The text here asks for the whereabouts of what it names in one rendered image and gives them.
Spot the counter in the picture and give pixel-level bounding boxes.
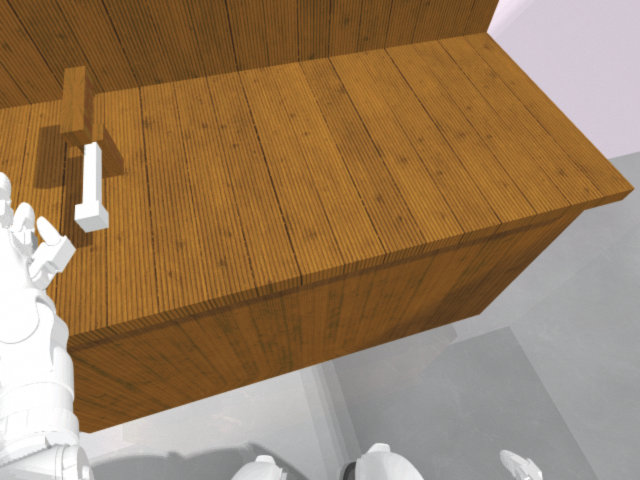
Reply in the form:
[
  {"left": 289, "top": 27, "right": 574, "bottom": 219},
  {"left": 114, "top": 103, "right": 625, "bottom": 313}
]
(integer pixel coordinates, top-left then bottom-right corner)
[{"left": 0, "top": 0, "right": 635, "bottom": 433}]

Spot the left robot forearm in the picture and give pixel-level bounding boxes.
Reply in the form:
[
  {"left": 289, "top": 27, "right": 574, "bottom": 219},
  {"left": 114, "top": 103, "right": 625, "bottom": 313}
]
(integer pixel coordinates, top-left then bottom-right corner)
[{"left": 0, "top": 288, "right": 80, "bottom": 468}]

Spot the robot right hand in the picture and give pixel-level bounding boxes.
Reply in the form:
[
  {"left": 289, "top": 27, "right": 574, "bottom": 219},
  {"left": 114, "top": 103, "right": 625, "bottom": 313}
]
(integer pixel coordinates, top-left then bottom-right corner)
[{"left": 500, "top": 450, "right": 543, "bottom": 480}]

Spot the robot left upper arm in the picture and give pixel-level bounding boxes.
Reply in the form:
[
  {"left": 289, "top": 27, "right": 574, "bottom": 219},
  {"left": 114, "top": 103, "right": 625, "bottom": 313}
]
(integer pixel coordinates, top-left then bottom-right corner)
[{"left": 0, "top": 444, "right": 95, "bottom": 480}]

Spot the robot right shin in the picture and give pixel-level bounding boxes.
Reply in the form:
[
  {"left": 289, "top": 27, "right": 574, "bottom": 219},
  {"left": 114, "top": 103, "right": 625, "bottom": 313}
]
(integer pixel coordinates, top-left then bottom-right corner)
[{"left": 365, "top": 443, "right": 390, "bottom": 455}]

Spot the tap lever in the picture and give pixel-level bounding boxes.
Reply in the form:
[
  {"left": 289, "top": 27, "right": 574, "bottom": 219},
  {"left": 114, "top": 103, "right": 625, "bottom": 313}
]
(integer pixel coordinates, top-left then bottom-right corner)
[{"left": 74, "top": 142, "right": 109, "bottom": 233}]

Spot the robot right thigh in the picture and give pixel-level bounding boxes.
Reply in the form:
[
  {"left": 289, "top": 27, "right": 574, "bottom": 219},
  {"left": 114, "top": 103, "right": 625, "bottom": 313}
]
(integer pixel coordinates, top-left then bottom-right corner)
[{"left": 355, "top": 451, "right": 424, "bottom": 480}]

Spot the robot left hand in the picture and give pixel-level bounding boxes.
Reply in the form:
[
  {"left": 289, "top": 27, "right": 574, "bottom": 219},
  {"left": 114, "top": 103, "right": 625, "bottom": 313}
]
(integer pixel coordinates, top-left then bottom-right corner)
[{"left": 0, "top": 172, "right": 76, "bottom": 297}]

